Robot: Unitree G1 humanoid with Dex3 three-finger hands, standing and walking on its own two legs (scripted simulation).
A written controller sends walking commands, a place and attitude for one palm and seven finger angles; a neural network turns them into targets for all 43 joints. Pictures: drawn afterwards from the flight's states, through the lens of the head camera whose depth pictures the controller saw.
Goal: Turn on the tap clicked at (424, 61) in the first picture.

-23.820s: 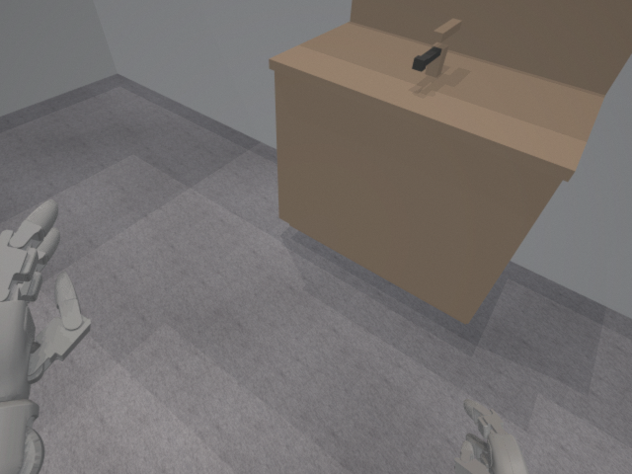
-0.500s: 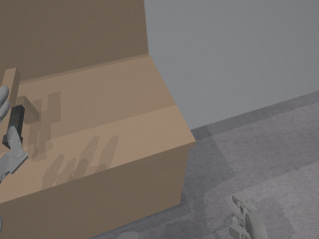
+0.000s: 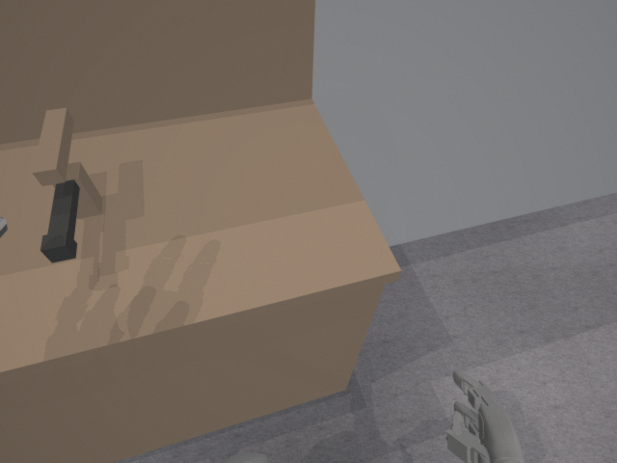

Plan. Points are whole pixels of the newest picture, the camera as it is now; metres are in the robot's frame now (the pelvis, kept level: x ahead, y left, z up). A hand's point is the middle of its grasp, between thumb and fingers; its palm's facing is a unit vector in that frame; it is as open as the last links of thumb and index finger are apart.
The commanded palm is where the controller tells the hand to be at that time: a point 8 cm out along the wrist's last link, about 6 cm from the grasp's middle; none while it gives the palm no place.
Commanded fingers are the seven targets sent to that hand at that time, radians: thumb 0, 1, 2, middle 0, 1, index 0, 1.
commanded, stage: come to a stop and stand still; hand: left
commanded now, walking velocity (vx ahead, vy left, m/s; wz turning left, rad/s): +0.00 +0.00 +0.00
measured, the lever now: (59, 247) +0.32 +0.37 +0.07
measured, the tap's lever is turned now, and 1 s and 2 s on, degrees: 0 0 0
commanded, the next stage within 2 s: look again from close up in 0.68 s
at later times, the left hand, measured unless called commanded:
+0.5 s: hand (9, 269) +0.22 +0.31 +0.18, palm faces +0.40 -0.85 -0.35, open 7.4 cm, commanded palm +0.17 +0.34 +0.18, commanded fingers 0.00 0.90 0.90 -0.20 -0.30 -0.20 -0.30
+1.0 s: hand (45, 270) +0.24 +0.29 +0.16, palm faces +0.38 -0.85 -0.38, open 7.4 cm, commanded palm +0.18 +0.32 +0.18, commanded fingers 0.00 0.90 0.90 -0.20 -0.30 -0.20 -0.30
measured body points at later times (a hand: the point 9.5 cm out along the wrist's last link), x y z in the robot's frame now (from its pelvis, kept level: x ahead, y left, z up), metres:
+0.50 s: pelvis +0.00 +0.06 +0.00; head +0.00 +0.09 +0.45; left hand +0.20 +0.35 +0.20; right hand +0.17 -0.16 -0.07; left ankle +0.05 +0.11 -0.73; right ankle +0.02 -0.10 -0.73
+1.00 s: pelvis +0.01 +0.05 +0.01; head +0.03 +0.06 +0.46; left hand +0.21 +0.34 +0.18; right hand +0.19 -0.17 -0.07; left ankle +0.05 +0.11 -0.73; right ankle +0.02 -0.10 -0.73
